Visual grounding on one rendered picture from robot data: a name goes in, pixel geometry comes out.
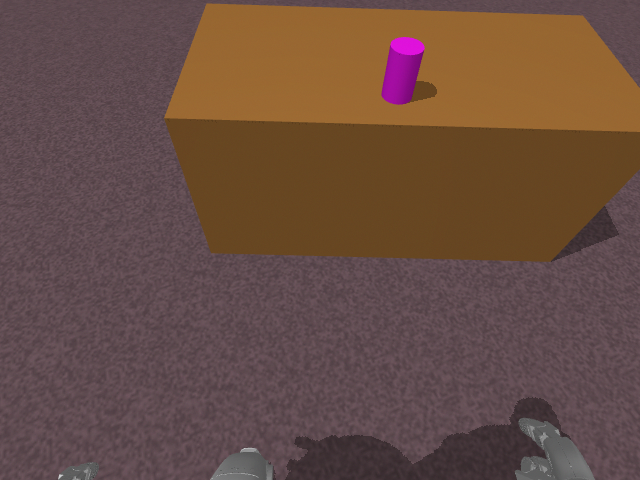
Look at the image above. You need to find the right robot hand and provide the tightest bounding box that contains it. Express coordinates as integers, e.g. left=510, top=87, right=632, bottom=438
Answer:
left=515, top=418, right=595, bottom=480

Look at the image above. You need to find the can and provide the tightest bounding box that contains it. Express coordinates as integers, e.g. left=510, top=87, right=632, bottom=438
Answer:
left=381, top=37, right=425, bottom=105

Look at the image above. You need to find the left robot hand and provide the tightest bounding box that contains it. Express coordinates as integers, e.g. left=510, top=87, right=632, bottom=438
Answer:
left=58, top=462, right=99, bottom=480

